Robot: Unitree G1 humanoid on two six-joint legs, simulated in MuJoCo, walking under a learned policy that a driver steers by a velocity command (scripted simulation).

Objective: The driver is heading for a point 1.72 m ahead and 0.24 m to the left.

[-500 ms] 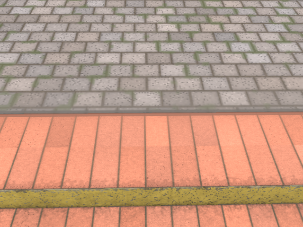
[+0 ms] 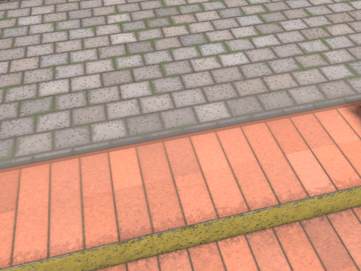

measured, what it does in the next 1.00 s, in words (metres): steps on the spot: left foot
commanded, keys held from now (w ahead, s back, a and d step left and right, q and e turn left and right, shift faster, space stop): no key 1.00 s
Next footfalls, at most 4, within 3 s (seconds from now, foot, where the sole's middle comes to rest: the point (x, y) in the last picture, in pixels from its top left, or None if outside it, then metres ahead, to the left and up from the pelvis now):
0.24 left None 0.01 0.15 -0.78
1.80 left None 0.35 0.09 -0.63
2.40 right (227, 181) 0.74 -0.10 -0.48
3.00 left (156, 118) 1.04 0.16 -0.48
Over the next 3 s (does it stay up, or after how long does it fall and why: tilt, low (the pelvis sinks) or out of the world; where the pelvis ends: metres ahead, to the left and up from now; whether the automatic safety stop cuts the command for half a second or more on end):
stays up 0.89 0.03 0.27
